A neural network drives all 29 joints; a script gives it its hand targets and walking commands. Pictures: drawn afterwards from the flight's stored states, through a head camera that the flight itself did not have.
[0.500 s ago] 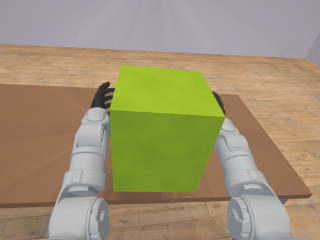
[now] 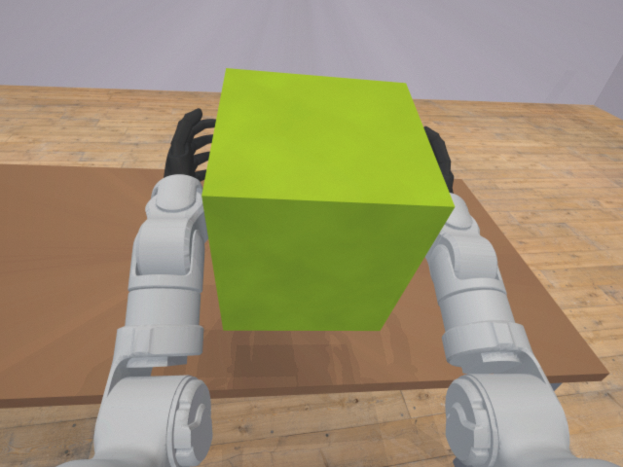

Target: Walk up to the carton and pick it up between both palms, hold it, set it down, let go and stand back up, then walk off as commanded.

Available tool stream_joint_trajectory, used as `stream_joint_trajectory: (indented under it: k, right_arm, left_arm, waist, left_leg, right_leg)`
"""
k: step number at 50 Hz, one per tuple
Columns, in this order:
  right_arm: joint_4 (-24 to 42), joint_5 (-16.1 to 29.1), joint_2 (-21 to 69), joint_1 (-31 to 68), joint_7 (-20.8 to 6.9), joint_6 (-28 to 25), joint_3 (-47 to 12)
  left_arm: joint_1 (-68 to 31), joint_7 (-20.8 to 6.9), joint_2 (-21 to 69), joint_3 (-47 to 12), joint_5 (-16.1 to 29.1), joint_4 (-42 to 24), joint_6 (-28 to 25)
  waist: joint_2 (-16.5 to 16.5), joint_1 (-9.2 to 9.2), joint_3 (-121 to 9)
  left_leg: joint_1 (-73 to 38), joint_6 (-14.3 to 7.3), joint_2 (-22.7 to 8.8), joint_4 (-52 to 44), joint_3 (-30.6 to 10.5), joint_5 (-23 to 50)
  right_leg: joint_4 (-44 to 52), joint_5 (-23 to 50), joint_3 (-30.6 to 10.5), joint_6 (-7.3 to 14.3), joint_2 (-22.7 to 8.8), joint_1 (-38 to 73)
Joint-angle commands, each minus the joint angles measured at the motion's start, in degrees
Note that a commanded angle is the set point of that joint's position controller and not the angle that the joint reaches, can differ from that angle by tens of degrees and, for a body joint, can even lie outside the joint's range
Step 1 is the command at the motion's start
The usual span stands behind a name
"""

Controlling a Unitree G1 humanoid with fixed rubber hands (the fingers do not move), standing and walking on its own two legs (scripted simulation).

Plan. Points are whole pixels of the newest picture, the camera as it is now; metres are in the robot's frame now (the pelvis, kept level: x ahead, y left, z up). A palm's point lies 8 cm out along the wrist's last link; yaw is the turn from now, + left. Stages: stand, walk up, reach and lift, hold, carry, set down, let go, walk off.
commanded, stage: reach and lift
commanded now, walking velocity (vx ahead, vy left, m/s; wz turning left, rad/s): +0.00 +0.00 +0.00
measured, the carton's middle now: (310, 212) +0.37 +0.01 +0.20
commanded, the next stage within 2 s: hold in 0.06 s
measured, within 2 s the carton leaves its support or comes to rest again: neither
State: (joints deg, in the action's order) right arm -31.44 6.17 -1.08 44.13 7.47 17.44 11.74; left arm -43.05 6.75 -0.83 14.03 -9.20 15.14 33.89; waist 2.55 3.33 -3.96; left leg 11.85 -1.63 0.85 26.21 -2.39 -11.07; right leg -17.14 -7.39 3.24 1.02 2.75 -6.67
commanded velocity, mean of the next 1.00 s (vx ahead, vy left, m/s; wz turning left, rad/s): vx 0.00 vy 0.00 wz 0.00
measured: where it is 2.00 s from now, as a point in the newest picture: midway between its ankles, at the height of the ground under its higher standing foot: outside the picture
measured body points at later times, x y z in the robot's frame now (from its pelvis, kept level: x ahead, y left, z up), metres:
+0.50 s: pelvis -0.01 +0.00 +0.00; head -0.08 +0.03 +0.44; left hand +0.38 +0.15 +0.25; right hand +0.38 -0.15 +0.25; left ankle +0.03 +0.09 -0.74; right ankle +0.02 -0.11 -0.74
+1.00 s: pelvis -0.01 -0.01 +0.00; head -0.08 +0.03 +0.44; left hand +0.37 +0.16 +0.20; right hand +0.38 -0.15 +0.21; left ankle +0.04 +0.09 -0.74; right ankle +0.02 -0.11 -0.74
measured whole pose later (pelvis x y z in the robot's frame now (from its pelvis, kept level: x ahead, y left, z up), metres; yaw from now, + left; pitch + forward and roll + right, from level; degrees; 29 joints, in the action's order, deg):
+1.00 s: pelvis -0.01 -0.01 +0.00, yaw +0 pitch -7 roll -2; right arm -43.0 8.7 -3.6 48.8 9.1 31.2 8.8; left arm -43.5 -4.5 -1.1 15.7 -21.0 21.3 49.7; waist 2.2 3.3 -3.5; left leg 6.4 -1.6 0.9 24.3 -2.4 -10.4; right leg -16.6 -7.4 3.2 1.0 2.7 -1.9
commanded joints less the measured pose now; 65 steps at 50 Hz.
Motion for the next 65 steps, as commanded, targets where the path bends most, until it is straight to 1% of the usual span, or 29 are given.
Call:
stream_joint_trajectory:
  k: [1,5,7,11,14,15,17,19,20,24,26,29,32,34,35,37,38,40,42,44,47,50,52,54,57,58,60,62,65]
  right_arm:
    - [-4.98,4.28,22.95,31.02,-4.89,4.59,-19.68]
    - [1.76,6.67,23.45,40.51,-4.42,4.16,-20.23]
    - [10.51,9.19,27.01,48.53,-3.76,1.69,-23.0]
    - [32.48,13.78,36.61,58.96,-4.12,-2.69,-31.83]
    - [26.8,12.56,35.15,52.18,-5.21,-1.16,-31.56]
    - [17.88,10.57,32.38,48.95,-5.45,0.59,-29.0]
    - [4.68,6.74,27.07,44.32,-5.93,3.46,-22.44]
    - [-5.35,3.89,22.66,33.64,-5.91,6.88,-19.31]
    - [-7.53,3.25,21.62,32.74,-6.1,8.27,-18.58]
    - [0.14,6.14,25.67,42.72,-5.53,7.94,-19.24]
    - [8.87,8.64,29.6,54.04,-5.12,4.55,-20.08]
    - [22.53,13.61,40.16,68.27,-5.91,-0.17,-27.82]
    - [30.37,16.7,41.46,62.36,-5.91,-0.77,-33.61]
    - [25.34,15.62,38.27,54.6,-5.07,1.07,-33.56]
    - [15.18,13.38,35.0,50.04,-4.68,3.66,-30.89]
    - [-2.22,7.5,25.19,37.96,-4.45,8.5,-22.71]
    - [-6.54,5.35,22.6,34.15,-4.69,10.27,-21.11]
    - [-3.44,6.88,22.26,33.56,-4.34,13.06,-23.35]
    - [-1.33,9.61,23.78,38.73,-4.1,13.54,-23.72]
    - [2.56,10.5,25.83,45.72,-4.26,11.66,-22.2]
    - [14.55,12.24,34.05,62.19,-4.94,5.63,-22.86]
    - [31.82,17.13,42.44,66.14,-5.43,0.95,-31.68]
    - [33.31,18.23,41.78,61.02,-5.33,1.09,-35.07]
    - [20.02,15.09,35.65,47.61,-4.22,4.66,-32.36]
    - [-5.93,6.45,21.41,33.45,-3.59,11.91,-21.43]
    - [-7.62,5.34,21.39,32.56,-3.93,13.68,-21.02]
    - [-1.47,7.45,23.1,37.16,-3.61,15.28,-23.59]
    - [3.66,9.83,24.5,41.5,-3.19,14.61,-23.62]
    - [10.5,11.85,28.67,54.38,-3.52,9.08,-20.51]
  left_arm:
    - [-24.12,-14.53,30.79,-15.12,-4.34,4.25,6.78]
    - [-29.48,-17.61,32.23,-15.78,-2.22,2.04,8.03]
    - [-37.08,-16.14,34.1,-20.52,2.81,-5.27,5.32]
    - [-52.97,-9.6,44.08,-38.82,15.7,-24.74,-1.11]
    - [-50.3,-6.63,43.97,-39.68,14.98,-24.52,-1.24]
    - [-45.39,-6.92,41.01,-35.44,11.05,-16.26,0.6]
    - [-37.12,-9.77,34.4,-23.56,2.29,-4.11,5.35]
    - [-24.39,-14.21,29.61,-13.86,-6.4,6.56,10.18]
    - [-23.41,-16.49,29.34,-11.9,-8.79,8.66,11.85]
    - [-33.87,-20.15,30.33,-11.02,-4.62,5.72,10.98]
    - [-43.75,-17.82,31.65,-14.13,1.36,-3.09,7.03]
    - [-61.75,-11.45,40.37,-29.33,13.14,-18.33,0.64]
    - [-59.74,-6.83,44.47,-37.55,18.23,-28.5,-1.38]
    - [-47.93,-6.65,42.66,-34.49,13.83,-21.13,1.4]
    - [-43.86,-7.94,36.97,-27.14,8.6,-12.48,3.75]
    - [-28.76,-12.72,27.17,-10.85,-4.99,4.95,10.48]
    - [-24.94,-15.82,26.36,-8.1,-9.07,9.15,13.1]
    - [-22.82,-20.81,26.46,-7.68,-10.57,7.27,15.61]
    - [-29.42,-23.39,27.65,-9.64,-8.2,4.53,15.14]
    - [-37.61,-22.73,29.15,-11.03,-4.26,2.24,13.3]
    - [-57.98,-17.43,34.48,-21.24,7.51,-11.44,5.36]
    - [-66.37,-9.77,43.84,-38.22,19.34,-30.94,-0.33]
    - [-58.02,-6.72,44.93,-40.16,18.76,-32.4,0.12]
    - [-43.8,-7.69,39.15,-31.37,10.7,-19.3,3.77]
    - [-24.96,-16.16,25.25,-9.29,-8.79,6.64,13.82]
    - [-24.86,-19.43,24.77,-7.12,-11.41,9.41,15.47]
    - [-26.31,-23.65,24.24,-6.84,-11.15,5.12,16.77]
    - [-31.4,-25.08,26.93,-9.7,-7.24,2.96,15.55]
    - [-45.97,-20.81,31.08,-15.72,2.43,-5.45,9.45]
  waist:
    - [-4.83,2.96,-8.02]
    - [-4.3,3.66,-12.94]
    - [-4.06,2.86,-21.54]
    - [-9.24,2.72,-43.61]
    - [-11.25,2.79,-38.36]
    - [-11.52,1.39,-27.85]
    - [-8.29,1.2,-12.97]
    - [-4.78,0.65,-0.67]
    - [-3.32,1.89,0.82]
    - [-1.66,1.87,-9.12]
    - [-0.44,0.04,-19.67]
    - [-4.63,-2.07,-40.19]
    - [-8.35,-1.25,-47.21]
    - [-8.37,-1.55,-36.46]
    - [-6.85,-1.97,-25.58]
    - [-4.08,-1.78,-4.45]
    - [-1.69,-0.48,0.92]
    - [-0.53,0.25,1.07]
    - [-2.68,1.19,-1.47]
    - [-3.51,0.34,-8.05]
    - [-3.61,-0.37,-26.35]
    - [-9.08,-0.11,-48.65]
    - [-10.38,-0.61,-46.69]
    - [-8.39,-0.8,-31.49]
    - [-4.18,0.33,3.39]
    - [-2.16,0.96,5.87]
    - [-0.62,-0.45,2.24]
    - [-0.71,0.98,-4.85]
    - [-3.51,1.33,-17.41]
  left_leg:
    - [-9.18,3.71,-1.58,-12.84,2.21,3.43]
    - [-9.27,3.94,-1.76,-12.52,1.28,5.5]
    - [-11.51,4.19,-0.95,-9.19,0.61,14.66]
    - [-21.48,6.75,-0.77,-0.74,-1.66,32.84]
    - [-23.0,8.12,-1.79,-1.1,-2.67,29.6]
    - [-18.46,7.5,-1.92,-3.55,-2.02,21.55]
    - [-9.73,5.01,-1.75,-9.68,-0.05,3.16]
    - [-4.02,2.34,-1.68,-15.07,2.54,-5.9]
    - [-3.56,1.46,-2.04,-16.31,2.86,-7.47]
    - [-2.08,0.61,-1.05,-16.18,2.46,-7.01]
    - [-3.64,0.83,-0.93,-13.21,1.51,-1.38]
    - [-9.59,2.46,-0.44,-6.96,0.0,12.74]
    - [-18.82,4.54,-0.53,-1.73,-1.47,27.09]
    - [-17.0,4.53,-0.18,-2.83,-1.02,24.75]
    - [-12.73,3.24,0.27,-5.68,0.0,16.14]
    - [-4.4,1.45,-0.14,-12.66,2.55,-1.54]
    - [-3.09,0.81,-0.9,-15.44,3.33,-5.66]
    - [-3.5,-0.3,-0.96,-16.52,3.64,-3.68]
    - [-2.43,0.16,-1.27,-16.48,2.81,-3.72]
    - [-1.93,1.4,-0.81,-15.45,2.35,-2.47]
    - [-3.09,1.9,-0.59,-11.08,0.61,2.57]
    - [-16.73,4.74,-0.51,-2.75,-1.57,25.02]
    - [-20.92,5.78,-0.65,-0.25,-2.62,32.39]
    - [-16.88,4.99,-0.14,-3.39,-1.03,23.97]
    - [-2.72,1.95,-0.35,-14.95,3.09,-4.47]
    - [-1.67,0.39,-0.63,-16.61,4.02,-6.98]
    - [-2.12,-0.65,-0.72,-16.46,4.12,-3.59]
    - [-2.88,0.18,-0.54,-14.91,3.38,-1.65]
    - [-3.34,2.65,-0.22,-12.29,1.14,2.73]
  right_leg:
    - [3.12,1.47,-2.19,-1.5,-1.68,12.79]
    - [2.66,3.25,-2.77,-1.74,-1.74,14.33]
    - [1.17,9.8,-2.1,-1.71,-0.85,15.94]
    - [-1.85,18.65,-1.15,-2.0,0.79,10.22]
    - [-0.6,13.3,-0.43,-1.83,1.13,3.46]
    - [0.4,7.35,-0.59,-1.05,1.0,1.76]
    - [2.35,-2.69,-1.15,-0.37,-0.29,3.69]
    - [3.81,-7.98,-1.52,-0.44,-1.13,9.21]
    - [4.62,-9.26,-2.46,-1.3,-1.7,10.71]
    - [4.08,-7.41,-3.61,-2.48,-1.81,15.0]
    - [2.03,-2.2,-3.5,-2.38,-1.69,14.86]
    - [-2.07,8.25,-2.52,-2.25,-0.35,12.29]
    - [-2.59,17.38,-1.51,-2.29,1.57,7.57]
    - [-1.07,16.93,-1.45,-2.12,1.59,6.97]
    - [1.02,10.58,-1.84,-2.26,0.65,6.44]
    - [4.15,-4.5,-2.24,-1.84,-0.96,8.77]
    - [5.15,-8.67,-2.26,-1.63,-1.22,10.85]
    - [5.14,-6.73,-3.45,-2.31,-1.0,14.74]
    - [4.34,-5.29,-4.32,-2.33,-0.96,15.88]
    - [3.27,-4.61,-3.62,-1.76,-0.61,14.53]
    - [0.35,-0.61,-2.95,-1.7,-0.96,12.92]
    - [-2.5,12.86,-1.37,-2.13,1.42,8.67]
    - [-2.61,17.43,-1.14,-2.31,2.61,4.44]
    - [0.23,14.41,-1.07,-2.2,1.66,5.83]
    - [4.87,-7.65,-1.8,-1.44,-0.7,9.87]
    - [5.61,-11.2,-2.21,-1.66,-1.33,10.71]
    - [4.83,-8.87,-3.99,-2.29,-1.33,15.07]
    - [4.67,-6.04,-4.52,-2.43,-1.25,16.03]
    - [2.05,-0.62,-3.03,-1.64,-0.86,13.97]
